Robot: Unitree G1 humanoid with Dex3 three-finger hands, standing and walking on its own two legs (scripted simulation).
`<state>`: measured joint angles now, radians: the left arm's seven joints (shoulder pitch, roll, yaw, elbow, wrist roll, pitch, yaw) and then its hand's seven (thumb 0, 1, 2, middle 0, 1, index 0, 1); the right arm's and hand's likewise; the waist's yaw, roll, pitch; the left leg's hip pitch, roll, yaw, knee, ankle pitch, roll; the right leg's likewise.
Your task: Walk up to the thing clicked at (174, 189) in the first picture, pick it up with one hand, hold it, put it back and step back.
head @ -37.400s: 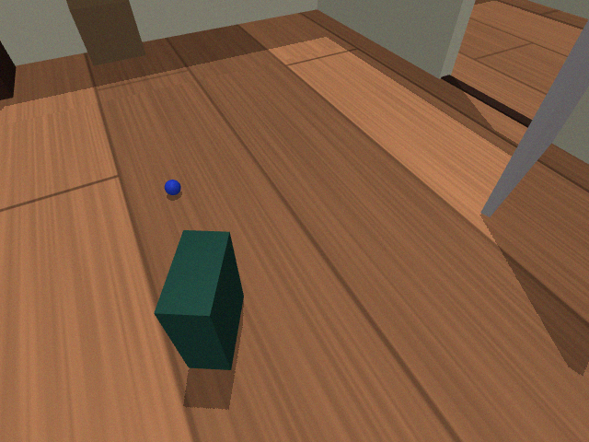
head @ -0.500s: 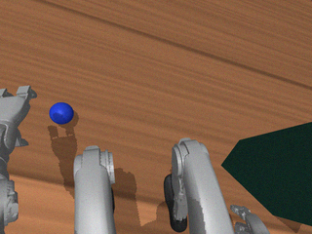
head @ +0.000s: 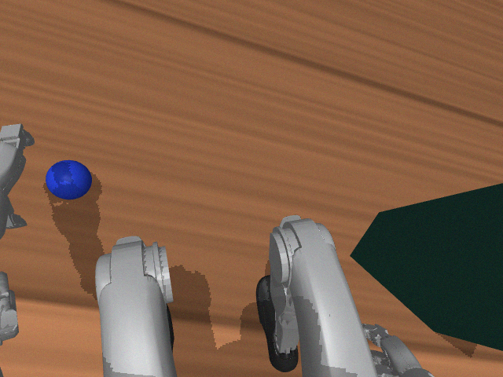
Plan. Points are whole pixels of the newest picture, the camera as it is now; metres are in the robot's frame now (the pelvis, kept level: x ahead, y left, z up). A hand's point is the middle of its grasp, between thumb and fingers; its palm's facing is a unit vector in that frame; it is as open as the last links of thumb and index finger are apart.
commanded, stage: rise first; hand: left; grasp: from above
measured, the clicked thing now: (69, 179) +0.46 +0.31 -0.29
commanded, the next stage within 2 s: approach in 0.28 s
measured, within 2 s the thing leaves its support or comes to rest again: neither
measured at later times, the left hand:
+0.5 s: hand (21, 186) +0.42 +0.35 -0.19, palm faces -0.45 -0.09 -0.89, open 14.2 cm
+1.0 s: hand (54, 155) +0.47 +0.29 -0.17, palm faces -0.46 -0.08 -0.89, open 14.2 cm
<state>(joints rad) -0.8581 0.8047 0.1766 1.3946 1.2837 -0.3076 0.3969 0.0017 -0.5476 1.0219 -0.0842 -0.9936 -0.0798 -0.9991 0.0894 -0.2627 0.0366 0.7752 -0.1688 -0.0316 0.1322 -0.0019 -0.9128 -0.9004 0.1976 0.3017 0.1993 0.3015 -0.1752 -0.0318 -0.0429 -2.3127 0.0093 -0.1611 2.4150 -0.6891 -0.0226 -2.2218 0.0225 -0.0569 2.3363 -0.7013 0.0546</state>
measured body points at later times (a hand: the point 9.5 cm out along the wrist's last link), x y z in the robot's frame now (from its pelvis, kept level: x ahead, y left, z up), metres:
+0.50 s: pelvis +0.00 +0.00 -0.01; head +0.24 +0.09 +0.36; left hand +0.44 +0.35 -0.13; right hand +0.08 -0.28 -0.11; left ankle +0.07 +0.13 -0.30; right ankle +0.10 -0.13 -0.30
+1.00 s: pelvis +0.00 +0.00 +0.00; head +0.24 +0.05 +0.37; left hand +0.49 +0.29 -0.11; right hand +0.03 -0.27 -0.10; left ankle +0.07 +0.13 -0.30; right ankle +0.10 -0.13 -0.30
